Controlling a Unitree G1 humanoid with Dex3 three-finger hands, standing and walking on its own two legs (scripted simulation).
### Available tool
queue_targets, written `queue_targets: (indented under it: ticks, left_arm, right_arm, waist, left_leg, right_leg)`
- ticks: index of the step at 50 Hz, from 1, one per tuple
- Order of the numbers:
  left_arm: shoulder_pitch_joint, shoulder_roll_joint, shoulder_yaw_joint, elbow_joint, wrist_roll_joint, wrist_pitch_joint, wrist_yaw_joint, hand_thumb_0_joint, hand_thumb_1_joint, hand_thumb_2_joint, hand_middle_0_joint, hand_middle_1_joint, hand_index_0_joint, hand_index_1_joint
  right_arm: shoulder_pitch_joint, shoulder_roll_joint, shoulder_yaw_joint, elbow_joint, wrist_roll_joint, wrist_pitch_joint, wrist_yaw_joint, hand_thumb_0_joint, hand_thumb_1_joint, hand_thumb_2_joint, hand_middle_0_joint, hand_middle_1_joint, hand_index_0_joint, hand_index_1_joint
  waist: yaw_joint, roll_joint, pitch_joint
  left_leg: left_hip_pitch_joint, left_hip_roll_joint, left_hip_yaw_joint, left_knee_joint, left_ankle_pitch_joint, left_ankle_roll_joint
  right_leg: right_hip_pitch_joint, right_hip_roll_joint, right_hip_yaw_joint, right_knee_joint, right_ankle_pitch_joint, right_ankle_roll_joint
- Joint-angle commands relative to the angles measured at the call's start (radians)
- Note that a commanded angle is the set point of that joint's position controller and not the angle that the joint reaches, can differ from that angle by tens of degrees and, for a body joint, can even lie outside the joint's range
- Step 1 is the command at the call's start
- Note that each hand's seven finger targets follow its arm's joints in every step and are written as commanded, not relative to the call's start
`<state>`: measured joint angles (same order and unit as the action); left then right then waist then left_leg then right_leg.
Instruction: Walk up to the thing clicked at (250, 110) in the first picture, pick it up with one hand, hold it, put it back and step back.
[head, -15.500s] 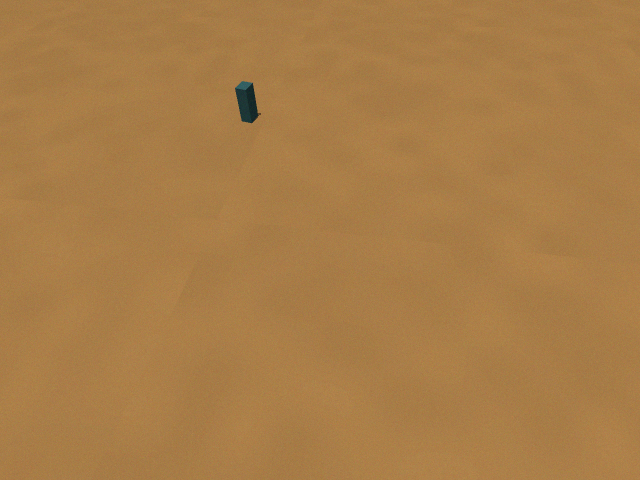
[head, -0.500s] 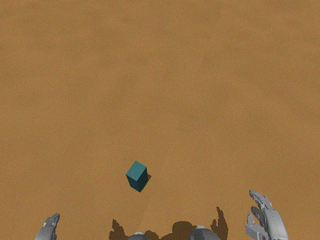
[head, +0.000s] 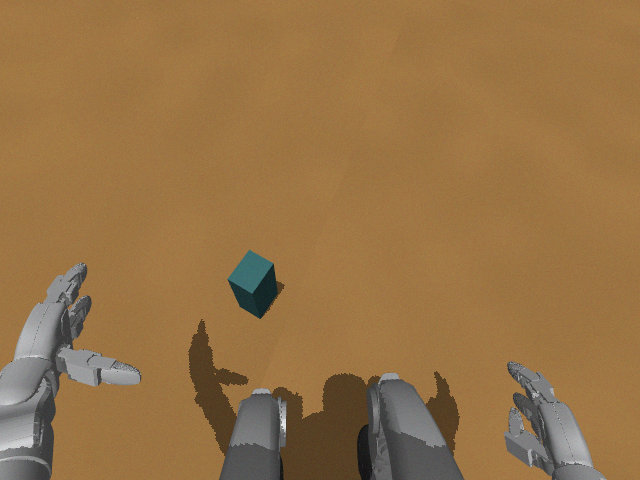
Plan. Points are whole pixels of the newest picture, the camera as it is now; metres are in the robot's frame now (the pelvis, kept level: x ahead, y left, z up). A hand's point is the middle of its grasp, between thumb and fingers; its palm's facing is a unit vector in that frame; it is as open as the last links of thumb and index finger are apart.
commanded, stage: go down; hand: left
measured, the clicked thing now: (255, 286) +0.53 +0.15 -0.50
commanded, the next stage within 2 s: approach in 1.46 s
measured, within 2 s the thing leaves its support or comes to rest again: neither
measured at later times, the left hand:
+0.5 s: hand (113, 282) +0.41 +0.32 -0.14, palm faces -0.01 -0.99 -0.12, open 17.5 cm
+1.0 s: hand (112, 262) +0.46 +0.34 -0.16, palm faces -0.05 -1.00 -0.08, open 17.2 cm
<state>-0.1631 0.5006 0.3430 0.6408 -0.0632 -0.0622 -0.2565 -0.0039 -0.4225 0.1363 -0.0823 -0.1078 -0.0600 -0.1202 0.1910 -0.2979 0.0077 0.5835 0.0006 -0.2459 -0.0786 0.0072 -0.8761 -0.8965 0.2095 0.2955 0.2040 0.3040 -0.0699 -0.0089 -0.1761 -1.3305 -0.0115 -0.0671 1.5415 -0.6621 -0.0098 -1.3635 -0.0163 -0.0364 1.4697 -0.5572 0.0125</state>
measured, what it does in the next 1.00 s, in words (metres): lowers itself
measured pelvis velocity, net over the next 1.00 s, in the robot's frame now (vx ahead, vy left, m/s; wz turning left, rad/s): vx -0.05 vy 0.01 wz -0.07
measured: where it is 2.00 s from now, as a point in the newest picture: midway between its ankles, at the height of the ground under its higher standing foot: outside the picture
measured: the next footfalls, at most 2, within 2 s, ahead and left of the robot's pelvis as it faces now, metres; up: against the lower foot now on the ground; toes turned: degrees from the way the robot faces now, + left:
none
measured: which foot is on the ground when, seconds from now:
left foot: down 0.00-1.00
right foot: down 0.00-1.00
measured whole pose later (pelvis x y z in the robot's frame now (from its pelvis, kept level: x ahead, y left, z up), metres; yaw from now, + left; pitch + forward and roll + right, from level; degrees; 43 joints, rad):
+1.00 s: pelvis -0.05 +0.01 -0.19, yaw -4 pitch +34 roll -8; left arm -0.91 0.99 0.68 1.20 -0.07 -0.36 -0.70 -0.01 -0.44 0.08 -0.03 -0.02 -0.02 -0.02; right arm 0.20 -0.36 0.17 0.64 -0.04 -0.14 -0.01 0.00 -0.88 -0.90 0.21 0.29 0.20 0.30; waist -0.22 -0.01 -0.08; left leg -2.06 -0.04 -0.11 2.19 -0.73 0.01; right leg -2.05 -0.03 -0.06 2.04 -0.58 0.03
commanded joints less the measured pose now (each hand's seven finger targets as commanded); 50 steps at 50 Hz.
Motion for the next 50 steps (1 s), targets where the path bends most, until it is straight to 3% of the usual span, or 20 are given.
queue_targets:
  ticks: [1, 3, 7, 8, 10, 13, 16, 21, 22, 23, 24, 25, 26, 30, 34, 36, 38, 39, 46, 50]
  left_arm:
    - [-0.27, 0.337, 0.142, -0.042, -0.016, -0.152, -0.078, 0.0, -0.57, 0.069, -0.074, -0.053, -0.058, -0.06]
    - [-0.3, 0.348, 0.158, 0.058, -0.017, -0.181, -0.11, 0.0, -0.56, 0.088, -0.064, -0.054, -0.041, -0.069]
    - [-0.362, 0.451, 0.251, 0.183, -0.044, -0.244, -0.173, 0.0, -0.611, 0.086, -0.06, -0.052, -0.034, -0.072]
    - [-0.391, 0.453, 0.251, 0.199, -0.048, -0.261, -0.195, 0.0, -0.611, 0.084, -0.052, -0.047, -0.029, -0.064]
    - [-0.51, 0.509, 0.282, 0.183, -0.06, -0.31, -0.232, 0.0, -0.595, 0.083, -0.044, -0.041, -0.023, -0.058]
    - [-0.559, 0.549, 0.32, 0.282, -0.073, -0.362, -0.282, 0.0, -0.569, 0.103, -0.031, -0.046, -0.01, -0.063]
    - [-0.682, 0.599, 0.322, 0.258, -0.068, -0.403, -0.322, 0.0, -0.54, 0.11, -0.025, -0.043, -0.005, -0.06]
    - [-0.783, 0.703, 0.358, 0.292, -0.063, -0.397, -0.359, 0.0, -0.497, 0.147, -0.015, -0.053, 0.0, -0.07]
    - [-0.731, 0.7, 0.358, 0.393, -0.057, -0.381, -0.362, 0.0, -0.491, 0.152, -0.013, -0.054, 0.0, -0.072]
    - [-0.831, 0.717, 0.344, 0.285, -0.059, -0.388, -0.368, 0.0, -0.487, 0.156, -0.01, -0.06, 0.0, -0.075]
    - [-0.831, 0.744, 0.365, 0.322, -0.056, -0.381, -0.368, 0.0, -0.471, 0.16, -0.006, -0.058, 0.0, -0.072]
    - [-0.896, 0.752, 0.354, 0.25, -0.054, -0.385, -0.373, 0.0, -0.478, 0.146, -0.006, -0.048, 0.0, -0.062]
    - [-0.815, 0.762, 0.374, 0.391, -0.049, -0.368, -0.375, 0.0, -0.454, 0.146, -0.003, -0.05, 0.0, -0.059]
    - [-0.871, 0.813, 0.396, 0.368, -0.049, -0.376, -0.382, 0.0, -0.464, 0.121, -0.009, -0.044, -0.001, -0.05]
    - [-0.938, 0.775, 0.349, 0.375, -0.054, -0.38, -0.406, 0.0, -0.464, 0.107, -0.012, -0.035, -0.004, -0.041]
    - [-0.909, 0.82, 0.382, 0.425, -0.047, -0.376, -0.411, 0.0, -0.468, 0.09, -0.015, -0.022, -0.007, -0.026]
    - [-0.969, 0.807, 0.35, 0.398, -0.049, -0.376, -0.424, 0.0, -0.456, 0.093, -0.019, -0.032, -0.011, -0.035]
    - [-0.989, 0.812, 0.349, 0.373, -0.05, -0.377, -0.429, 0.0, -0.435, 0.084, -0.017, -0.022, -0.011, -0.023]
    - [-1.053, 0.906, 0.388, 0.312, -0.046, -0.357, -0.441, 0.0, -0.449, 0.071, -0.031, -0.018, -0.023, -0.02]
    - [-1.03, 0.924, 0.395, 0.357, -0.04, -0.343, -0.44, 0.0, -0.418, 0.08, -0.025, -0.01, -0.017, -0.013]
  right_arm:
    - [0.082, -0.187, -0.064, -0.074, 0.011, -0.01, 0.009, 0.0, -0.868, -0.889, 0.2, 0.299, 0.199, 0.299]
    - [0.086, -0.197, -0.063, -0.061, 0.012, 0.004, 0.018, 0.0, -0.869, -0.892, 0.2, 0.299, 0.199, 0.299]
    - [0.105, -0.208, -0.047, -0.032, 0.012, 0.025, 0.035, 0.0, -0.875, -0.894, 0.2, 0.299, 0.199, 0.299]
    - [0.111, -0.214, -0.047, -0.022, 0.01, 0.029, 0.038, 0.0, -0.878, -0.895, 0.2, 0.299, 0.199, 0.299]
    - [0.111, -0.217, -0.04, -0.021, 0.006, 0.03, 0.043, 0.0, -0.884, -0.896, 0.2, 0.299, 0.199, 0.299]
    - [0.12, -0.227, -0.026, -0.007, -0.001, 0.029, 0.051, 0.0, -0.892, -0.9, 0.2, 0.299, 0.2, 0.299]
    - [0.137, -0.237, -0.022, 0.006, -0.01, 0.029, 0.054, 0.0, -0.893, -0.902, 0.2, 0.3, 0.2, 0.299]
    - [0.161, -0.26, -0.005, 0.014, -0.013, 0.045, 0.053, 0.0, -0.873, -0.9, 0.2, 0.3, 0.2, 0.3]
    - [0.161, -0.266, -0.003, 0.02, -0.011, 0.052, 0.052, 0.0, -0.872, -0.9, 0.2, 0.3, 0.2, 0.3]
    - [0.158, -0.264, 0.002, 0.015, -0.012, 0.053, 0.052, 0.0, -0.87, -0.899, 0.2, 0.3, 0.2, 0.3]
    - [0.162, -0.269, 0.004, 0.025, -0.012, 0.058, 0.05, 0.0, -0.869, -0.899, 0.2, 0.3, 0.2, 0.3]
    - [0.155, -0.268, 0.006, 0.018, -0.012, 0.059, 0.049, 0.0, -0.871, -0.899, 0.2, 0.3, 0.2, 0.3]
    - [0.164, -0.273, 0.011, 0.033, -0.014, 0.063, 0.048, 0.0, -0.87, -0.898, 0.2, 0.3, 0.2, 0.3]
    - [0.162, -0.273, 0.027, 0.036, -0.016, 0.067, 0.049, 0.0, -0.876, -0.898, 0.2, 0.3, 0.2, 0.3]
    - [0.147, -0.277, 0.033, 0.023, -0.017, 0.064, 0.05, 0.0, -0.881, -0.899, 0.201, 0.3, 0.2, 0.3]
    - [0.163, -0.293, 0.038, 0.036, -0.022, 0.067, 0.05, 0.0, -0.879, -0.898, 0.201, 0.3, 0.2, 0.3]
    - [0.178, -0.296, 0.041, 0.033, -0.024, 0.07, 0.051, 0.0, -0.878, -0.898, 0.201, 0.3, 0.2, 0.3]
    - [0.175, -0.296, 0.044, 0.03, -0.024, 0.07, 0.051, 0.0, -0.878, -0.898, 0.201, 0.3, 0.2, 0.3]
    - [0.196, -0.323, 0.062, 0.033, -0.031, 0.087, 0.048, 0.0, -0.878, -0.898, 0.201, 0.3, 0.2, 0.3]
    - [0.194, -0.323, 0.074, 0.033, -0.031, 0.099, 0.046, 0.0, -0.873, -0.897, 0.201, 0.3, 0.2, 0.3]
  waist:
    - [0.025, 0.197, -0.462]
    - [0.021, 0.183, -0.478]
    - [0.014, 0.103, -0.504]
    - [0.004, 0.098, -0.516]
    - [-0.014, 0.085, -0.535]
    - [-0.029, 0.1, -0.538]
    - [-0.038, 0.175, -0.595]
    - [-0.044, 0.245, -0.653]
    - [-0.048, 0.218, -0.588]
    - [-0.055, 0.25, -0.616]
    - [-0.052, 0.251, -0.618]
    - [-0.056, 0.289, -0.631]
    - [-0.059, 0.259, -0.58]
    - [-0.067, 0.247, -0.566]
    - [-0.101, 0.243, -0.522]
    - [-0.093, 0.256, -0.522]
    - [-0.119, 0.26, -0.546]
    - [-0.114, 0.286, -0.554]
    - [-0.11, 0.382, -0.635]
    - [-0.12, 0.364, -0.568]
  left_leg:
    - [0.178, 0.004, -0.004, -0.2, 0.209, 0.011]
    - [0.167, 0.004, -0.016, -0.176, 0.25, 0.01]
    - [0.013, -0.007, 0.009, -0.065, 0.298, 0.032]
    - [0.004, -0.006, 0.009, -0.03, 0.327, 0.036]
    - [-0.058, -0.01, 0.017, 0.024, 0.313, 0.045]
    - [-0.105, -0.009, 0.012, 0.078, 0.305, 0.043]
    - [-0.088, -0.006, 0.015, 0.107, 0.256, 0.035]
    - [-0.108, -0.005, 0.021, 0.138, 0.171, 0.028]
    - [-0.143, -0.004, 0.017, 0.134, 0.13, 0.03]
    - [-0.156, -0.003, 0.021, 0.151, 0.126, 0.03]
    - [-0.146, -0.002, 0.019, 0.156, 0.116, 0.031]
    - [-0.142, 0.0, 0.015, 0.16, 0.118, 0.028]
    - [-0.174, -0.002, 0.018, 0.176, 0.105, 0.032]
    - [-0.253, -0.004, 0.023, 0.221, 0.106, 0.037]
    - [-0.287, -0.001, 0.008, 0.242, 0.059, 0.037]
    - [-0.281, -0.003, 0.005, 0.261, 0.098, 0.033]
    - [-0.283, -0.004, 0.004, 0.283, 0.107, 0.034]
    - [-0.262, -0.003, -0.003, 0.278, 0.12, 0.03]
    - [-0.177, 0.001, -0.032, 0.301, 0.21, 0.016]
    - [-0.242, -0.001, -0.034, 0.305, 0.162, 0.02]
  right_leg:
    - [0.186, 0.009, 0.013, -0.075, 0.135, -0.048]
    - [0.14, 0.012, -0.007, -0.035, 0.162, -0.054]
    - [0.146, 0.016, -0.002, 0.024, 0.207, -0.055]
    - [0.112, 0.017, -0.005, 0.05, 0.226, -0.056]
    - [0.1, 0.015, 0.002, 0.077, 0.222, -0.052]
    - [0.012, 0.014, -0.003, 0.138, 0.2, -0.054]
    - [-0.054, 0.013, -0.001, 0.168, 0.15, -0.057]
    - [-0.093, 0.011, -0.003, 0.209, 0.085, -0.057]
    - [-0.132, 0.013, -0.008, 0.212, 0.053, -0.056]
    - [-0.128, 0.011, -0.008, 0.228, 0.057, -0.056]
    - [-0.146, 0.011, -0.009, 0.233, 0.049, -0.056]
    - [-0.166, 0.01, -0.014, 0.251, 0.054, -0.057]
    - [-0.179, 0.011, -0.015, 0.255, 0.041, -0.055]
    - [-0.193, 0.01, -0.019, 0.295, 0.045, -0.054]
    - [-0.266, 0.01, -0.037, 0.323, 0.015, -0.053]
    - [-0.279, 0.008, -0.042, 0.348, 0.044, -0.056]
    - [-0.283, 0.007, -0.046, 0.355, 0.051, -0.056]
    - [-0.293, 0.006, -0.051, 0.368, 0.06, -0.058]
    - [-0.33, 0.0, -0.066, 0.419, 0.108, -0.062]
    - [-0.349, 0.0, -0.07, 0.421, 0.079, -0.06]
